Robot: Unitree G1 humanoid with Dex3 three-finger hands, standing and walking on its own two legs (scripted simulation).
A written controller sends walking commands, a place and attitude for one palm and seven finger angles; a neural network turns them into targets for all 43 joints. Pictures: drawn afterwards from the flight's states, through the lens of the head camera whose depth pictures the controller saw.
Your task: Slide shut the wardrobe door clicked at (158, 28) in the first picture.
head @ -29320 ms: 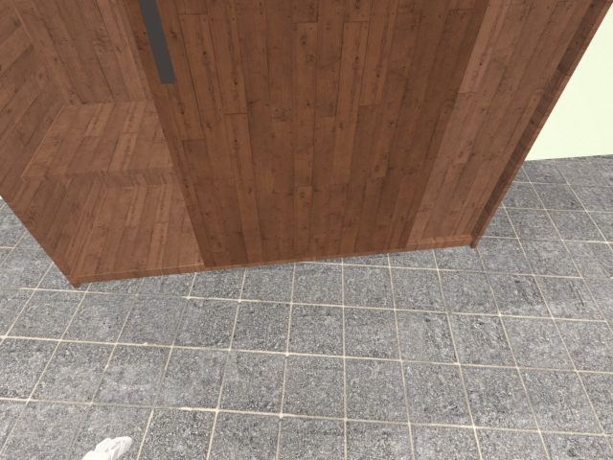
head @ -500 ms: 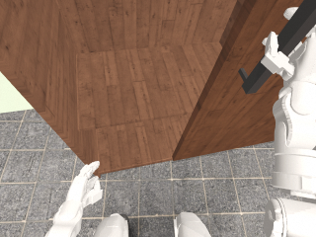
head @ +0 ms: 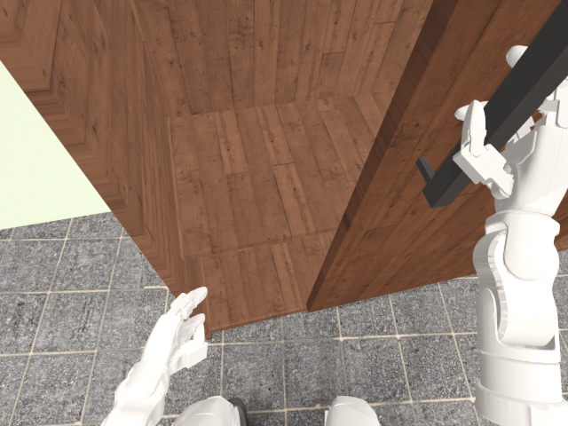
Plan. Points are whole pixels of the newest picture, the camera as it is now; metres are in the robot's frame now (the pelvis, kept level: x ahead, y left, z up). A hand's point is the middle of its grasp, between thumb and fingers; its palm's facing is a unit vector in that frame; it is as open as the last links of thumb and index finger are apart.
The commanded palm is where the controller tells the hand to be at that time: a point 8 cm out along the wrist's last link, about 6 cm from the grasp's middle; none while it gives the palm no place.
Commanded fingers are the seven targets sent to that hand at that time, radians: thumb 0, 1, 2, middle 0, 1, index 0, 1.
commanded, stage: step sideways, sliding the door along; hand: right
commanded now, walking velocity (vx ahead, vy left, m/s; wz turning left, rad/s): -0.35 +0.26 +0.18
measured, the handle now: (483, 107) +0.39 -0.23 +0.22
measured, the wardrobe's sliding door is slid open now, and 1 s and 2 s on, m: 0.33 0.02 0.00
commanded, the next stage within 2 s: stop walking and hold the door there in 1.30 s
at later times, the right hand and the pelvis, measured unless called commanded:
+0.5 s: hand (332, 174) +0.32 -0.06 +0.20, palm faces +0.27 +0.96 -0.08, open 7.8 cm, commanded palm +0.28 -0.04 +0.20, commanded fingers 0.00 -0.90 -0.90 0.45 1.40 0.45 1.40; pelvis -0.05 +0.10 +0.00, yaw +6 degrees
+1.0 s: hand (151, 206) +0.29 +0.09 +0.21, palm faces +0.20 +0.98 -0.03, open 7.8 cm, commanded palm +0.26 +0.11 +0.21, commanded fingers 0.00 -0.90 -0.90 0.45 1.40 0.45 1.40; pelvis -0.11 +0.23 +0.00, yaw +6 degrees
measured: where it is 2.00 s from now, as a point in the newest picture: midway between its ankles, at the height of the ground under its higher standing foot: outside the picture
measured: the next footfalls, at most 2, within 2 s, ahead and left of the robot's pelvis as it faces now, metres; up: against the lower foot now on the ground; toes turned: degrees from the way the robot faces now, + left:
left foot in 0.46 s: -0.02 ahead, +0.22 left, +0.00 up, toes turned +9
right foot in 0.70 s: -0.04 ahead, -0.05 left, +0.00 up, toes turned -4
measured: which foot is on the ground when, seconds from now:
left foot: down 0.00-0.22, up 0.24-0.44, down 0.46-0.70, up 0.72-0.86, down 0.88-1.00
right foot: down 0.00-0.54, up 0.56-0.68, down 0.70-0.94, up 0.96-1.00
